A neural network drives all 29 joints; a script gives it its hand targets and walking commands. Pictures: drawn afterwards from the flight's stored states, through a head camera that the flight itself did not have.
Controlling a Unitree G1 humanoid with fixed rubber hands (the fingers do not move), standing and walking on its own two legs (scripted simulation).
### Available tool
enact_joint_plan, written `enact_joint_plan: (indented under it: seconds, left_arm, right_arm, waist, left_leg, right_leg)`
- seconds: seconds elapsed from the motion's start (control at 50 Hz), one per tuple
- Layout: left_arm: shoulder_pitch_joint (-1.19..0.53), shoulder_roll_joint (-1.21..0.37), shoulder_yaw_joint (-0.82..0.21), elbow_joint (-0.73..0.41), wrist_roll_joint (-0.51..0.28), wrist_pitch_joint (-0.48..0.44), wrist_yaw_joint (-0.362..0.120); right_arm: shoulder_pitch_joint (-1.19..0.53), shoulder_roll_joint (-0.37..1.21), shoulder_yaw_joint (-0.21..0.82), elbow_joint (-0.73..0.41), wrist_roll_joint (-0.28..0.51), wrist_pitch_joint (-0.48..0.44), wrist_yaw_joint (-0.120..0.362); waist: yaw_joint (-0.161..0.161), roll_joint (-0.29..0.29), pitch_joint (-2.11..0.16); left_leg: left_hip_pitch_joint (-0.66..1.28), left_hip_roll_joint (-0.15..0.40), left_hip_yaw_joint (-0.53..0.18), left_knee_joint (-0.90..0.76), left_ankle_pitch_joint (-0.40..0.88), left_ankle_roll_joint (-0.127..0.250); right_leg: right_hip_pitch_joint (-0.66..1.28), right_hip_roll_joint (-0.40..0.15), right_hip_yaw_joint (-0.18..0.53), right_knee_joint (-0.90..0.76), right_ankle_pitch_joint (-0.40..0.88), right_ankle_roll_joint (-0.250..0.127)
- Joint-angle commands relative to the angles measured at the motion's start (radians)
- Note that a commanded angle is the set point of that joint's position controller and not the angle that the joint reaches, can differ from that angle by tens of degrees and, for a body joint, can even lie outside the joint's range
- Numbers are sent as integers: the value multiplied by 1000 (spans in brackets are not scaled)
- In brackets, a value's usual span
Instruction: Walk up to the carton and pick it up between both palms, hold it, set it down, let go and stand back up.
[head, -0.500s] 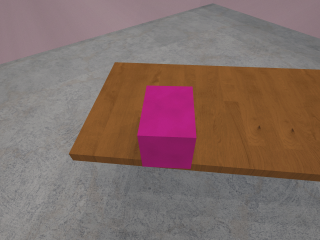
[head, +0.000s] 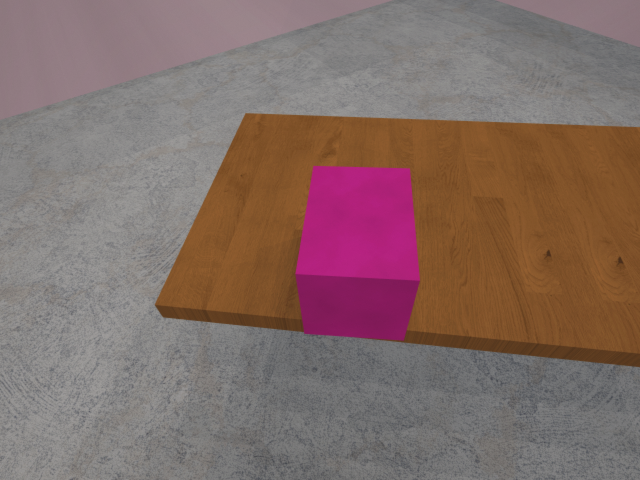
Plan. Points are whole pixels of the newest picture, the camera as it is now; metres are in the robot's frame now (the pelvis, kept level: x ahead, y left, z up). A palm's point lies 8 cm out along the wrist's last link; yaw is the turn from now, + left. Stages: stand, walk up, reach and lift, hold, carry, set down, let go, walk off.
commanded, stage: walk up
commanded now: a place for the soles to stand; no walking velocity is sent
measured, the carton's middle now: (357, 250) +0.49 -0.01 -0.04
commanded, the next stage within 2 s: none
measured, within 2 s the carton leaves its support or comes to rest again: neither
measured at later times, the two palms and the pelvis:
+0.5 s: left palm out of the picture +0.08 +0.28 -0.14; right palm out of the picture +0.06 -0.23 -0.14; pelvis +0.01 +0.03 -0.01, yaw -4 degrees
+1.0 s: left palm out of the picture +0.14 +0.26 -0.13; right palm out of the picture +0.00 -0.21 -0.15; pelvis +0.02 +0.04 -0.01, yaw -6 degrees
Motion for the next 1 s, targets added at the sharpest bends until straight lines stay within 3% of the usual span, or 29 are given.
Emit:
enact_joint_plan:
  seconds: [0.0, 0.04, 0.1, 0.16, 0.26, 0.32, 0.4, 0.44, 0.48, 0.54, 0.56, 0.58, 0.6, 0.62, 0.64, 0.66, 0.68, 0.7, 0.72, 0.74, 0.76, 0.78, 0.8, 0.86, 0.9, 0.92, 0.94, 0.96, 0.98]
  left_arm:
    - [-30, 88, 12, -69, -2, -9, -1]
    - [-11, 69, 6, -67, -2, -13, 6]
    - [12, 103, 14, -67, -3, -18, 19]
    - [32, 123, 22, -71, -2, -12, 27]
    - [34, 136, 27, -79, -2, 0, 34]
    - [11, 122, 20, -90, -4, 1, 33]
    - [-10, 92, 9, -100, -5, -4, 34]
    - [10, 99, 12, -97, -4, -10, 36]
    - [43, 124, 22, -92, -3, -15, 36]
    - [125, 186, 47, -87, -3, -10, 40]
    - [132, 206, 54, -88, -3, -7, 42]
    - [120, 218, 57, -89, -2, -5, 46]
    - [82, 227, 58, -98, 1, -4, 49]
    - [34, 230, 54, -116, 5, -4, 49]
    - [-26, 223, 45, -131, 4, -1, 42]
    - [-76, 189, 28, -146, 6, 4, 28]
    - [-101, 120, 8, -166, -7, 9, 18]
    - [-102, 85, 2, -181, -6, 14, 24]
    - [-84, 95, 11, -167, 0, 17, 32]
    - [-59, 90, 11, -149, -2, 15, 34]
    - [-40, 79, 11, -134, -4, 11, 33]
    - [-25, 73, 11, -131, -6, 4, 35]
    - [-12, 69, 11, -129, -5, -3, 32]
    - [-30, 47, 12, -136, -2, -9, 26]
    - [-13, 37, 13, -130, 2, -13, 27]
    - [33, 43, 17, -115, 4, -18, 27]
    - [100, 85, 34, -95, 10, -23, 29]
    - [140, 151, 55, -88, -4, -24, 27]
    - [157, 171, 65, -75, -20, -17, 28]
  right_arm:
    - [47, -135, -28, -42, 21, -13, -5]
    - [22, -143, -29, -52, 21, -2, -10]
    - [29, -147, -30, -67, 12, 16, -14]
    - [20, -146, -34, -90, 7, 28, -15]
    - [0, -134, -34, -126, 2, 43, -10]
    - [-4, -131, -36, -135, 3, 46, -9]
    - [-5, -138, -36, -130, 8, 46, -9]
    - [-11, -138, -35, -129, 3, 48, -8]
    - [-8, -138, -37, -132, -3, 50, -8]
    - [-12, -123, -38, -158, -15, 53, -6]
    - [-17, -108, -36, -172, -21, 54, -4]
    - [-23, -90, -34, -184, -27, 54, -1]
    - [-11, -77, -33, -189, -27, 53, 1]
    - [23, -68, -32, -185, -25, 50, 2]
    - [69, -61, -32, -171, -18, 41, 4]
    - [124, -69, -35, -144, -14, 31, 7]
    - [131, -131, -54, -128, 3, 23, 9]
    - [118, -166, -58, -123, 17, 24, 4]
    - [111, -150, -53, -125, 17, 27, -4]
    - [94, -132, -47, -129, 13, 29, -14]
    - [75, -122, -41, -130, 7, 32, -22]
    - [61, -115, -37, -132, -1, 32, -25]
    - [60, -115, -40, -133, -8, 27, -24]
    - [57, -111, -39, -120, -10, 18, -24]
    - [32, -117, -32, -114, -4, 17, -25]
    - [22, -113, -25, -112, 2, 16, -23]
    - [28, -95, -18, -113, 10, 10, -20]
    - [85, -79, -15, -118, 20, 16, -22]
    - [84, -83, -19, -112, 8, 30, -29]
  waist:
    - [-10, 20, -11]
    - [-5, 36, -4]
    - [-11, 50, -35]
    - [-7, 37, -59]
    - [2, 11, -45]
    - [-7, 21, -16]
    - [-20, 40, 15]
    - [-14, 29, 8]
    - [-6, -4, -40]
    - [32, -76, -113]
    - [40, -117, -111]
    - [35, -160, -83]
    - [22, -198, -59]
    - [-7, -211, -47]
    - [-47, -194, -32]
    - [-89, -113, -34]
    - [-95, 95, -23]
    - [-88, 170, 45]
    - [-87, 91, 90]
    - [-71, 37, 96]
    - [-55, 23, 97]
    - [-48, 52, 77]
    - [-47, 75, 45]
    - [-40, 84, 7]
    - [-7, 72, -1]
    - [26, 52, -26]
    - [60, 17, -78]
    - [59, -74, -148]
    - [75, -154, -157]
  left_leg:
    - [-19, 163, -172, -214, 291, -2]
    - [19, 174, -134, -168, 462, -5]
    - [46, 153, -86, -101, 583, -37]
    - [-2, 142, -74, -52, 536, -64]
    - [-92, 135, -97, -38, 366, -79]
    - [-66, 146, -113, -85, 336, -63]
    - [-7, 183, -114, -133, 418, -38]
    - [0, 166, -72, -97, 456, -44]
    - [-21, 132, -40, -12, 453, -65]
    - [-135, 76, -25, 194, 282, -113]
    - [-184, 51, -22, 242, 138, -120]
    - [-227, 39, -29, 258, -90, -113]
    - [-226, 59, -62, 286, -215, -96]
    - [-189, 78, -84, 244, -211, -78]
    - [-106, 93, -82, 109, -91, -60]
    - [40, 103, -91, -88, 30, -40]
    - [109, 201, -263, -235, 87, 8]
    - [44, 307, -391, -287, 202, 43]
    - [33, 343, -391, -276, 286, 43]
    - [75, 332, -332, -242, 429, 27]
    - [95, 309, -276, -208, 555, 8]
    - [117, 277, -225, -179, 655, 2]
    - [137, 255, -197, -170, 664, 12]
    - [128, 242, -143, -134, 743, 18]
    - [58, 242, -106, -85, 798, -13]
    - [-7, 222, -82, -27, 774, -45]
    - [-112, 191, -76, 80, 698, -89]
    - [-190, 68, -24, 278, 402, -152]
    - [-220, 12, -33, 413, -135, -164]
  right_leg:
    - [0, -20, 39, -12, 149, -44]
    - [-23, -3, -7, -9, 151, -38]
    - [-2, -24, 9, 13, 261, -60]
    - [46, -50, 44, 43, 310, -86]
    - [63, -79, 107, 69, 276, -111]
    - [-3, -50, 74, 85, 220, -88]
    - [-61, -1, -8, 84, 108, -43]
    - [-29, -14, 10, 60, 187, -51]
    - [41, -52, 74, 59, 330, -84]
    - [149, -194, 296, 37, 390, -198]
    - [151, -255, 402, -10, 336, -239]
    - [131, -305, 484, -63, 276, -263]
    - [80, -341, 523, -94, 217, -268]
    - [28, -334, 508, -90, 185, -244]
    - [-52, -289, 441, -59, 166, -194]
    - [-152, -186, 304, 16, 130, -110]
    - [-274, 3, 85, 206, -20, -20]
    - [-321, 47, 18, 310, -313, 15]
    - [-344, 18, 57, 393, -359, 7]
    - [-366, 3, 65, 418, -333, -2]
    - [-360, -11, 58, 410, -292, -8]
    - [-330, -18, 45, 368, -256, -10]
    - [-298, -11, 21, 339, -230, -10]
    - [-174, 6, -32, 194, -141, -19]
    - [-28, 11, -46, 38, 18, -42]
    - [103, -3, -27, -61, 172, -67]
    - [270, -81, 82, -64, 319, -119]
    - [336, -269, 341, -63, 435, -255]
    - [313, -382, 488, -128, 453, -349]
